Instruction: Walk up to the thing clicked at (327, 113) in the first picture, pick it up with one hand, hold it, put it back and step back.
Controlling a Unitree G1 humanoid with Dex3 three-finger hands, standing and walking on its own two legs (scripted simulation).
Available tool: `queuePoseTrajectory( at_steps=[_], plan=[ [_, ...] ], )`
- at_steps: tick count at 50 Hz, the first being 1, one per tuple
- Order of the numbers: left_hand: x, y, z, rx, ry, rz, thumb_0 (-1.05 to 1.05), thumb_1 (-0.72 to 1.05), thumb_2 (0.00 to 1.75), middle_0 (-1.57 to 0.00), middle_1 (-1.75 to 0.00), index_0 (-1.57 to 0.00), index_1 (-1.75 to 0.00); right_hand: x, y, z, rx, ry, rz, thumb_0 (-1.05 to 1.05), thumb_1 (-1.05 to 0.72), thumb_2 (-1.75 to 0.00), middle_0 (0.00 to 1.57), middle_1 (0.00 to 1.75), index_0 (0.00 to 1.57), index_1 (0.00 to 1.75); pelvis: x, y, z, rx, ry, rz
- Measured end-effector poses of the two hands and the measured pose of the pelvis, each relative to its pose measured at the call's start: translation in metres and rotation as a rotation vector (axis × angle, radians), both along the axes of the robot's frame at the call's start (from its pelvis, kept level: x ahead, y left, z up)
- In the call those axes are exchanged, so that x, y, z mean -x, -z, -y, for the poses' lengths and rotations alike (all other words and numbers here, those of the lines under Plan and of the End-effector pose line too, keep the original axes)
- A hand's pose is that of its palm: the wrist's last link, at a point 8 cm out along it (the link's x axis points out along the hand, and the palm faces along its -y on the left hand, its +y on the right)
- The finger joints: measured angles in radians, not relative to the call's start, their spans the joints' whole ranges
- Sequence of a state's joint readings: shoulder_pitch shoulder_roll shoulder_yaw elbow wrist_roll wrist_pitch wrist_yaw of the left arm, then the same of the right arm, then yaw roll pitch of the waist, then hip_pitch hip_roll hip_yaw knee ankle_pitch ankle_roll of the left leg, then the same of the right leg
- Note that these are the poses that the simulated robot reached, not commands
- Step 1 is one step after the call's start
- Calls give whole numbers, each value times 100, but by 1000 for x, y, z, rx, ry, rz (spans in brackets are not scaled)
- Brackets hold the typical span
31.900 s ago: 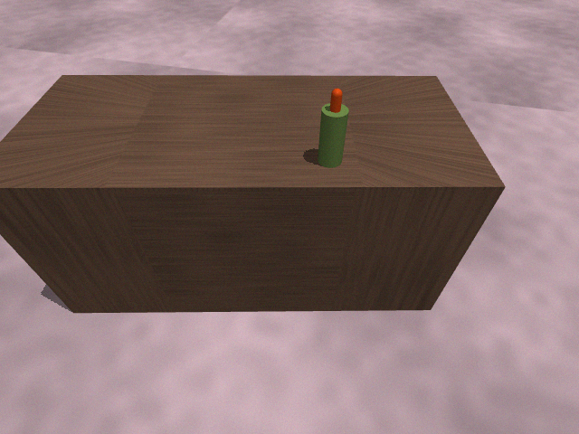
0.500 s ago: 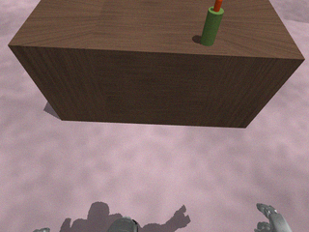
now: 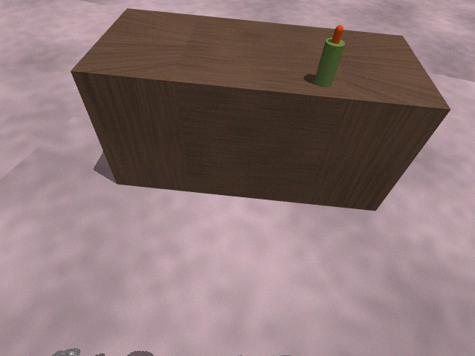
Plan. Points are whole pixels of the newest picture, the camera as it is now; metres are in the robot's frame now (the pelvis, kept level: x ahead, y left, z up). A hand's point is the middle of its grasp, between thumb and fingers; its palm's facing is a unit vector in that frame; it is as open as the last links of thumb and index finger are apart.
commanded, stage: step back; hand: right
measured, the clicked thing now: (330, 56) +1.07 -0.28 -0.01
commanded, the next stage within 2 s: stand in 1.02 s
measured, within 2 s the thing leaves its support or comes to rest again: neither
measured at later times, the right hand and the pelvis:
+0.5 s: hand out of the picture +0.06 -0.25 -0.14, palm faces +0.00 +0.93 -0.38, open 7.4 cm; pelvis -0.01 +0.01 +0.00, yaw -2 degrees
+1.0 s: hand out of the picture +0.11 -0.27 -0.15, palm faces +0.02 +0.94 -0.35, open 7.4 cm; pelvis +0.04 -0.02 +0.00, yaw -2 degrees
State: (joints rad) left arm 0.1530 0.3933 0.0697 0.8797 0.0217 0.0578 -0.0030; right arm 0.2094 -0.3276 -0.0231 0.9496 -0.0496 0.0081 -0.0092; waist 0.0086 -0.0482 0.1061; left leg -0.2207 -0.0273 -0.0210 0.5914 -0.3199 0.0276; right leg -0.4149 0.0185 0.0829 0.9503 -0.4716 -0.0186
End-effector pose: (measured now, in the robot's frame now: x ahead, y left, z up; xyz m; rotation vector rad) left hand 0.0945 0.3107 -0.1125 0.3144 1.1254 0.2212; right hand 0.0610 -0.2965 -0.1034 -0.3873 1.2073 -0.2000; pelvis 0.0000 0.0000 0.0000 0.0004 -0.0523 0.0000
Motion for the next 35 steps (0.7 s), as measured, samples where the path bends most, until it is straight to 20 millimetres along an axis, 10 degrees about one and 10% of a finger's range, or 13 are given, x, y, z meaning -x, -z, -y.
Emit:
queuePoseTrajectory(
  at_steps=[17, 27, 35],
  plan=[
    [85, -3, 14, -3, -24, -96, 1, 90, 90, -20, -30, -21, -30, 7, -4, 29, -6, 6, 77, 1, -91, -90, 20, 30, 20, 30, 24, -3, 8, 16, 26, -6],
    [48, 1, -12, -9, 10, -103, 1, 90, 90, -20, -30, -21, -30, 14, -3, -3, -30, 42, 70, 1, -91, -90, 20, 30, 20, 30, 11, -3, -7, -2, 43, -6],
    [9, -6, 0, -38, 45, -80, 1, 90, 90, -20, -30, -20, -30, 12, 7, 13, -44, 94, 25, 1, -90, -90, 21, 30, 20, 30, -8, -2, 7, -1, 64, -10]
  ],
)
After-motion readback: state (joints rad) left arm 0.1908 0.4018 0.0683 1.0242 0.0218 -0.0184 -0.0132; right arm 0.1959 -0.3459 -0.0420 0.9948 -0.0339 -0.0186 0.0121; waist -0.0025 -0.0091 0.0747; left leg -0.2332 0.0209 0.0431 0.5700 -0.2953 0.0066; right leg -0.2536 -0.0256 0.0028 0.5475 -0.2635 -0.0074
